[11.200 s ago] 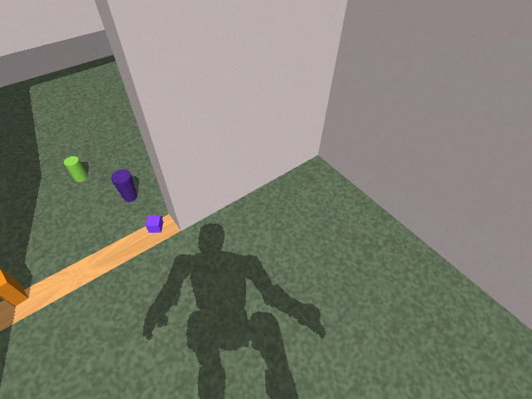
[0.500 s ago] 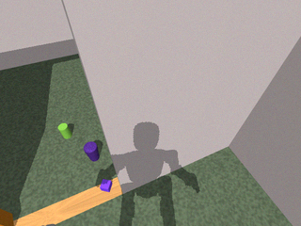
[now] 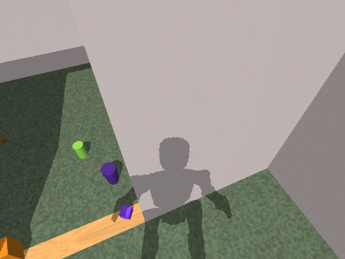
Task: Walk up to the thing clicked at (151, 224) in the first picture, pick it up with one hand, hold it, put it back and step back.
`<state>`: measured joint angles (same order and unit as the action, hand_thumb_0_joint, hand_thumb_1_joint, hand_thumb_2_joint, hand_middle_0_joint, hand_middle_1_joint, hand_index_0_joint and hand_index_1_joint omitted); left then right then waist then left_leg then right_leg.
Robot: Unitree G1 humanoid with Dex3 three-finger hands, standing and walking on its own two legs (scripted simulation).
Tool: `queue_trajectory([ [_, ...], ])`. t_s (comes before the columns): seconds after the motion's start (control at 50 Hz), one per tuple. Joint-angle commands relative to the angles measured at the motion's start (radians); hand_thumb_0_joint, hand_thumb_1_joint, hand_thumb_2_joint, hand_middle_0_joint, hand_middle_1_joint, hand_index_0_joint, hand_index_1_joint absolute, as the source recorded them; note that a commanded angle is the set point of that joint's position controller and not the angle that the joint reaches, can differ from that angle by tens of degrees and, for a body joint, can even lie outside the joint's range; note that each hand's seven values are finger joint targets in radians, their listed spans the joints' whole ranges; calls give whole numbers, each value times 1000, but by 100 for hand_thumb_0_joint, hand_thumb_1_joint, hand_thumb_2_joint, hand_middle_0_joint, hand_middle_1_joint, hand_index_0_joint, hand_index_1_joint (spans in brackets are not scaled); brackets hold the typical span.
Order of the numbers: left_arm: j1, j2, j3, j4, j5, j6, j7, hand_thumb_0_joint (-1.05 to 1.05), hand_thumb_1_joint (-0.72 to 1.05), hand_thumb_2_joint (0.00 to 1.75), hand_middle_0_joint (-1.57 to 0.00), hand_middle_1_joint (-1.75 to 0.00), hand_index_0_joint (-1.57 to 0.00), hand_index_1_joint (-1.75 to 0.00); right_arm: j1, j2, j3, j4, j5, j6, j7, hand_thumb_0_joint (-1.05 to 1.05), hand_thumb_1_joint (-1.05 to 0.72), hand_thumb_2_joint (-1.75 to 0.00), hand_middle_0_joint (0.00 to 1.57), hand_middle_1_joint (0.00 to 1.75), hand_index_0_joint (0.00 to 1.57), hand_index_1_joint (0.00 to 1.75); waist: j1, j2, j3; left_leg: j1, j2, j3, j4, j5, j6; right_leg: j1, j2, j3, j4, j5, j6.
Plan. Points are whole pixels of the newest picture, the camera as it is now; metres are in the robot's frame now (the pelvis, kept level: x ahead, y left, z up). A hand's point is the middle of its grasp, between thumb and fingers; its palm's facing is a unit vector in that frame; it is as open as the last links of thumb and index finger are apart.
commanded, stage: stand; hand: left
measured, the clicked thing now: (126, 212) +0.46 +0.28 -0.75
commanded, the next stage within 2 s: walk up in 1.66 s
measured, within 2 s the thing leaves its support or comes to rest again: neither
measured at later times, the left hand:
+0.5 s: hand out of the picture +0.10 +0.26 -0.15, palm faces -0.02 -0.94 -0.34, open 7.4 cm
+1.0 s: hand out of the picture +0.09 +0.26 -0.15, palm faces -0.01 -0.94 -0.35, open 7.4 cm
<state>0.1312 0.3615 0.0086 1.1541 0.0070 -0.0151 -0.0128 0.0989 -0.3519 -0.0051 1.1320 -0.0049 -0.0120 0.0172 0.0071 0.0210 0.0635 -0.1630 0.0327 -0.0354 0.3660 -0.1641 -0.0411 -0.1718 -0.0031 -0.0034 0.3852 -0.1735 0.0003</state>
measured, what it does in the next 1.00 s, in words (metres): stands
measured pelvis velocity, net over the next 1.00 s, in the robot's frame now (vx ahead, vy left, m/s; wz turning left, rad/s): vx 0.02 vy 0.01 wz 0.00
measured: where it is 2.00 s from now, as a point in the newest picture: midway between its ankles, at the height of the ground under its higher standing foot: outside the picture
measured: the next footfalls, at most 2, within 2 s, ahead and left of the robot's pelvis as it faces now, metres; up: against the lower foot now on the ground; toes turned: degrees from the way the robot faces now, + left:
none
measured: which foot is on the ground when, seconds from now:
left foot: down 0.00-1.00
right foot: down 0.00-1.00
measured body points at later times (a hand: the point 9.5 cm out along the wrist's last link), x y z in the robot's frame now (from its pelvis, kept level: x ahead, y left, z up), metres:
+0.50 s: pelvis +0.01 +0.00 +0.00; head +0.03 +0.00 +0.45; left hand +0.10 +0.30 -0.13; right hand +0.09 -0.30 -0.13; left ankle +0.02 +0.15 -0.74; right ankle +0.02 -0.12 -0.74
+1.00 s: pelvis +0.02 +0.01 +0.00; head +0.03 +0.00 +0.45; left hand +0.09 +0.31 -0.13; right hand +0.10 -0.29 -0.13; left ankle +0.02 +0.15 -0.74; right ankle +0.02 -0.12 -0.74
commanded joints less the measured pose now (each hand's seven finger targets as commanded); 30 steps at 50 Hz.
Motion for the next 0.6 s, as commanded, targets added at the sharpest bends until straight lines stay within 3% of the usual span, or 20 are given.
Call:
queue_trajectory([
  [0.0, -67, 218, 31, -66, -4, -31, 15, 0, 90, 90, -20, -30, -20, -30, -39, -203, -30, -55, 0, -21, -15, 0, -90, -90, 20, 30, 20, 30, -17, -48, -99, 47, 83, -69, -54, 42, 52, 11, -122, 121, -103, 66, -17],
  [0.08, -74, 220, 34, -60, -2, -29, 17, 0, 90, 90, -20, -30, -20, -30, -46, -207, -28, -45, -2, -15, -16, 0, -90, -90, 20, 30, 20, 30, -12, -38, -91, 22, 88, -70, -63, 40, 53, 38, -121, 115, -105, 65, -13],
  [0.14, -78, 221, 35, -56, -2, -25, 16, 0, 90, 90, -20, -30, -20, -30, -38, -207, -25, -41, -4, -14, -16, 0, -90, -90, 20, 30, 20, 30, -13, -27, -66, 10, 88, -70, -76, 7, 50, 20, -120, 121, -117, 2, -17],
  [0.26, -80, 210, 37, -58, -2, -23, 14, 0, 90, 90, -20, -30, -20, -30, -59, -214, -26, -44, -5, -21, -18, 0, -90, -90, 20, 30, 20, 30, -2, 18, -73, -10, 93, -73, -87, 35, 47, 56, -118, 109, -102, 54, -17],
  [0.46, -98, 212, 39, -64, -2, -24, 17, 0, 90, 90, -20, -30, -20, -30, -51, -214, -26, -44, -3, -20, -20, 0, -90, -90, 20, 30, 20, 30, -11, -20, -108, 21, 95, -72, -81, 87, 48, 80, -119, 95, -100, 107, -14],
  [0.52, -93, 204, 38, -65, -3, -23, 16, 0, 90, 90, -20, -30, -20, -30, -54, -220, -27, -46, -4, -23, -22, 0, -90, -90, 20, 30, 20, 30, -6, -7, -136, 47, 103, -66, -69, 170, 47, 100, -124, 94, -84, 183, -17],
  [0.58, -85, 199, 35, -60, -5, -19, 15, 0, 90, 90, -20, -30, -20, -30, -51, -221, -26, -39, -3, -22, -24, 0, -90, -90, 20, 30, 20, 30, -5, 7, -114, 31, 99, -68, -84, 131, 45, 90, -119, 90, -91, 142, -13],
])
